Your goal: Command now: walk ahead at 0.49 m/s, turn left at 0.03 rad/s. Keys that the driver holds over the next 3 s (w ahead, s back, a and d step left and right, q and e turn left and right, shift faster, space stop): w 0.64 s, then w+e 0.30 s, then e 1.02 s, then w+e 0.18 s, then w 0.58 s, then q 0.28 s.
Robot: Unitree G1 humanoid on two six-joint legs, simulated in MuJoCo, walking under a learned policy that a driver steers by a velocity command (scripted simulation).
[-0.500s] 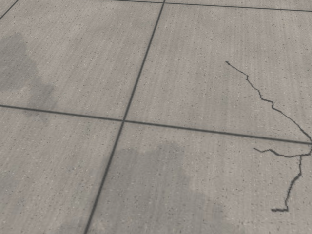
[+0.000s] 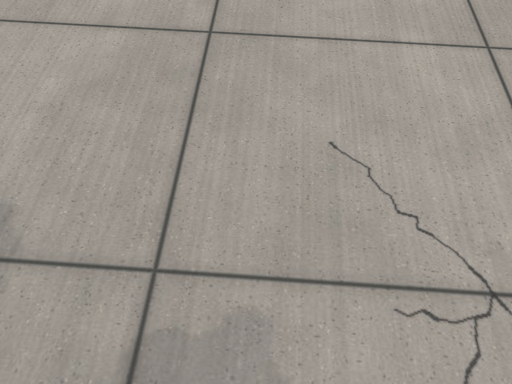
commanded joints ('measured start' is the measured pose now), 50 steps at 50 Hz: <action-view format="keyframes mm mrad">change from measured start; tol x32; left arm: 1 -121 45 2 -93 -8 -21 -19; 10 346 270 77 -5 7 -17 -20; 50 87 38 31 -9 -5 39 9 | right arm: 1 10 -180 -45 -37 11 -7 -10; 50 -191 -133 -40 -16 -27 -34 -24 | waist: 1 -8 91 80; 10 133 -260 -448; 30 152 -9 61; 37 -43 337 -437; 50 65 109 48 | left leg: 1 -63 280 -118 -86 216 150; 8 24 245 -61 394 725 57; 10 -585 -10 -110 1030 -346 -35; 11 -700 46 -193 1114 -342 -25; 32 -585 138 -52 293 190 -18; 35 -70 133 -48 275 194 57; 37 434 502 -738 134 -35 254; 50 -144 275 104 -65 500 100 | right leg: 1 47 30 -17 -118 64 -15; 8 516 117 -75 -198 -108 -141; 10 1128 -273 681 -313 -358 -365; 18 525 -103 201 -551 -84 -277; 32 760 -140 73 -471 41 -196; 35 617 -39 20 -75 236 -131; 37 51 177 66 518 -662 -42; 38 -43 118 122 598 -625 -50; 50 86 15 17 106 -46 -2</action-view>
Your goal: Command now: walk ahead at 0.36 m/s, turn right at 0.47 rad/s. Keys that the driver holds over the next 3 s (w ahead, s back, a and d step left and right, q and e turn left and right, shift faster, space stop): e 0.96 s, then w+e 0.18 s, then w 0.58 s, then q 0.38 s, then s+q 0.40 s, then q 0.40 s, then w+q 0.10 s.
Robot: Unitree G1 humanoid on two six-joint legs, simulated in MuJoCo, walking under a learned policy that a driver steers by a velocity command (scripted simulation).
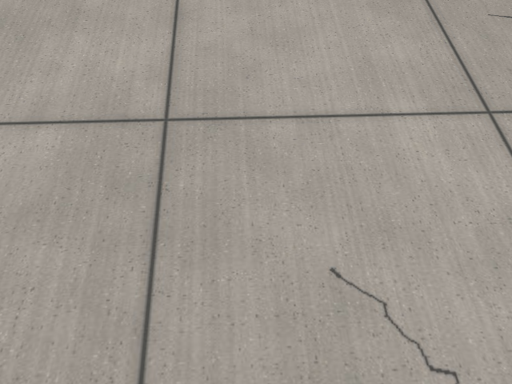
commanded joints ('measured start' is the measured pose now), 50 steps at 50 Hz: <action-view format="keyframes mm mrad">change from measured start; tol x32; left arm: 1 -50 7 -4 -82 15 -14 -19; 50 -77 86 34 -278 -3 91 -10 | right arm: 1 -106 -156 -33 -76 4 -6 -23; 50 -134 -238 -71 -185 30 108 -31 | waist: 1 21 105 31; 12 74 -178 -483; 50 -14 253 -111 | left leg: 1 -87 234 -9 -92 526 103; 9 76 259 31 385 796 28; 10 -64 187 41 631 541 -35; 11 -420 30 7 975 -436 -104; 12 -546 -49 -231 1189 -548 -121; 33 -169 33 -267 136 15 -64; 35 -71 401 -664 17 214 169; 50 -36 341 -246 62 157 151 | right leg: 1 91 10 -71 -192 158 5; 9 357 144 -166 -427 34 -109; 11 861 -142 273 -365 879 -300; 12 972 -283 610 -474 678 -474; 18 434 -68 284 -628 236 -285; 30 423 -7 406 -595 -114 -215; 35 70 287 71 -146 -512 -37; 40 39 173 35 293 -336 70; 50 264 97 -137 -204 -310 47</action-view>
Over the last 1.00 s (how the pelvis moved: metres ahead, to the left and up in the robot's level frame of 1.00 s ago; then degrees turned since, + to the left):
0.57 0.01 0.00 -8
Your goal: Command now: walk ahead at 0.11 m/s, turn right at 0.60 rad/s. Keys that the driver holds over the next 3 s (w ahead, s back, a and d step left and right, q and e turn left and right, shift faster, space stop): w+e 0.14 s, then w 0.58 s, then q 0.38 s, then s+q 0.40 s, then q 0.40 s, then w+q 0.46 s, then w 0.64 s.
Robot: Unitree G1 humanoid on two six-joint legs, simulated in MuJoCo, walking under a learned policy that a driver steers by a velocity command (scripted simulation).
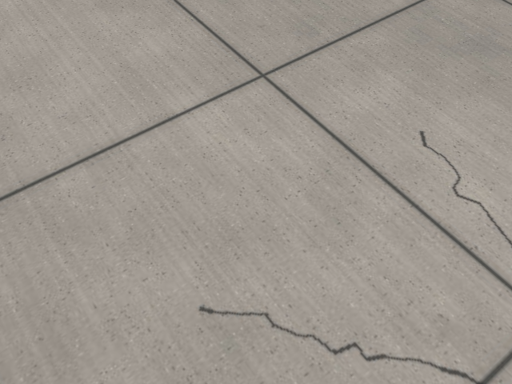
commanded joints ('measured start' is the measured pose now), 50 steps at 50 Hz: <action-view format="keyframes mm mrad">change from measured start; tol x32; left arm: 1 -49 84 20 -99 -4 -14 -13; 30 365 17 -30 91 12 -130 22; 50 1 102 5 33 37 -165 4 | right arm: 1 19 -226 -67 -45 23 -14 8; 50 104 -173 -34 30 33 -51 6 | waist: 1 -31 211 -120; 6 110 -303 -105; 25 93 -102 62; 31 -98 256 -441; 50 51 104 -116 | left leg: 1 111 233 -162 -147 67 205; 7 -718 -42 -153 695 -380 2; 16 -472 -19 -98 294 241 -37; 26 -322 -64 -72 53 181 53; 29 287 -7 -134 81 176 169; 30 662 266 -637 8 -86 333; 41 -15 88 -202 -267 642 261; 50 74 55 -317 13 382 133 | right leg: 1 46 15 -74 -154 20 -45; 4 379 62 -95 -379 89 -137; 7 538 -364 734 -652 -220 -459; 24 435 -220 215 -641 361 -271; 28 444 -158 143 -332 916 -213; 32 -323 29 166 515 -103 -106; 50 134 13 66 -400 481 -76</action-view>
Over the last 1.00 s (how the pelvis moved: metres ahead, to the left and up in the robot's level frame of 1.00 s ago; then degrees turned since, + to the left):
0.19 0.00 -0.01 -35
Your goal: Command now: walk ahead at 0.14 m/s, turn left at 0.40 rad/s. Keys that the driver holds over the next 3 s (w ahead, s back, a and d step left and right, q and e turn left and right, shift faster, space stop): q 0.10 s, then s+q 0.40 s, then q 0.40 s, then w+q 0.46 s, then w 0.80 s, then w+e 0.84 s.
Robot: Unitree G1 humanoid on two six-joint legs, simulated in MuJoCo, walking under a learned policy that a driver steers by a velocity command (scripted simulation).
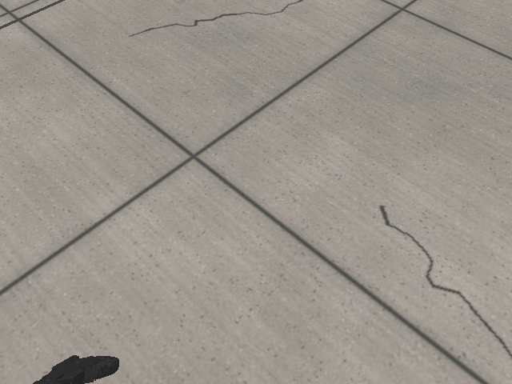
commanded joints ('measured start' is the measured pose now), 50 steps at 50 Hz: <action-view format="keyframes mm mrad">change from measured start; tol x32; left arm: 1 161 181 67 -23 17 -20 11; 50 6 157 69 70 -2 38 46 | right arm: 1 -63 -109 -26 -93 -6 1 -11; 50 -110 -204 -88 -211 -29 69 -21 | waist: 1 124 72 -164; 3 73 -304 -411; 20 34 -107 -176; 23 63 441 -42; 50 36 -148 -9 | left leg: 1 -108 134 -147 206 352 53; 3 -455 -10 -50 709 -451 -39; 19 -222 135 84 384 -27 -64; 23 -103 477 -461 -80 788 271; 43 -130 205 -517 -166 -125 131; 50 -589 1 -113 722 3 -61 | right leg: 1 365 -65 19 -93 234 -68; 3 738 -459 433 -39 569 -307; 6 473 -310 232 -141 126 -247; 19 342 -317 -79 -108 238 -249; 24 -75 42 -55 685 -758 27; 29 -92 59 -11 814 -415 35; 50 350 -252 253 -355 -587 -173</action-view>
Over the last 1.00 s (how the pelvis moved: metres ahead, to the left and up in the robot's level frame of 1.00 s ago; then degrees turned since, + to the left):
0.41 -0.07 0.00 -5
